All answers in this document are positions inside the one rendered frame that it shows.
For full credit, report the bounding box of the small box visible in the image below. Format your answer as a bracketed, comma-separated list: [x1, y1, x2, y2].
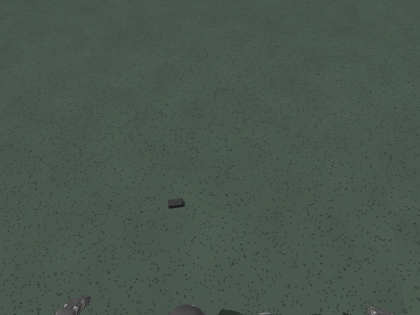
[168, 198, 184, 209]

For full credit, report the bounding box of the left robot hand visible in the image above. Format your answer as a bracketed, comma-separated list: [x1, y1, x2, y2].
[55, 295, 91, 315]

